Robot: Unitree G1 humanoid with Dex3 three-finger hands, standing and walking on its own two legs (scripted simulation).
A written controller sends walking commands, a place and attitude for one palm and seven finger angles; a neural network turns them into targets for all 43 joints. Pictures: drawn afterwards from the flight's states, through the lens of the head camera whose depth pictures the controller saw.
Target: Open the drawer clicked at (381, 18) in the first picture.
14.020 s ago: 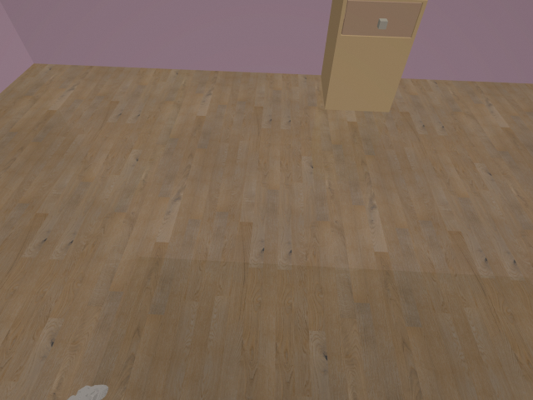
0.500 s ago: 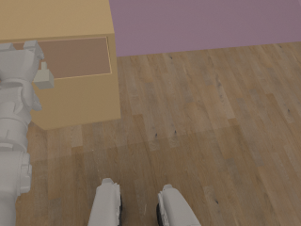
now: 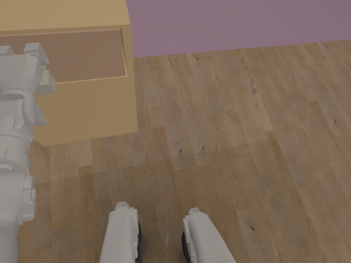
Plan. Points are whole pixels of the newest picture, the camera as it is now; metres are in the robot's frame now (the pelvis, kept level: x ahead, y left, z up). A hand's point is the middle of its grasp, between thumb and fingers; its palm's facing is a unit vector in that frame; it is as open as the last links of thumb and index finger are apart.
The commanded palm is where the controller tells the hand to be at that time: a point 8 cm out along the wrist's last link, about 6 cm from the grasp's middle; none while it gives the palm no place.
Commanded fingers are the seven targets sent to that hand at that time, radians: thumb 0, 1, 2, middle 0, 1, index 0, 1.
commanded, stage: lower the fingers behind the handle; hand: left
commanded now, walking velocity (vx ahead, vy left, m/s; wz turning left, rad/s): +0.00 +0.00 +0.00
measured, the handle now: (42, 76) +0.55 +0.30 -0.05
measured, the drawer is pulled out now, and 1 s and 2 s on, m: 0.00 0.00 0.00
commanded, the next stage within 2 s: close the thumb around the handle in 1.18 s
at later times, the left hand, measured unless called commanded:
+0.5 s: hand (37, 91) +0.50 +0.30 -0.04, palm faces -0.02 -0.02 -1.00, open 13.8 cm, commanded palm +0.51 +0.26 +0.01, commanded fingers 0.00 -0.50 0.30 -0.30 -1.20 -0.30 -1.20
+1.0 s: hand (41, 93) +0.51 +0.30 -0.06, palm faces -0.04 -0.01 -1.00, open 13.8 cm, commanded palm +0.51 +0.26 -0.01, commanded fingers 0.00 -0.50 0.30 -0.30 -1.20 -0.30 -1.20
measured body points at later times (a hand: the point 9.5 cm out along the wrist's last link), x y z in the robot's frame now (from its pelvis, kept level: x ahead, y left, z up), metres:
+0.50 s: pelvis -0.01 +0.00 -0.02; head +0.17 +0.04 +0.39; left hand +0.50 +0.30 +0.01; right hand +0.02 -0.28 -0.14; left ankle +0.07 +0.10 -0.59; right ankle +0.01 -0.16 -0.59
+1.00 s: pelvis -0.01 -0.01 -0.05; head +0.18 +0.02 +0.36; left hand +0.51 +0.30 -0.01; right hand +0.03 -0.28 -0.17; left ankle +0.07 +0.10 -0.59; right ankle +0.01 -0.16 -0.59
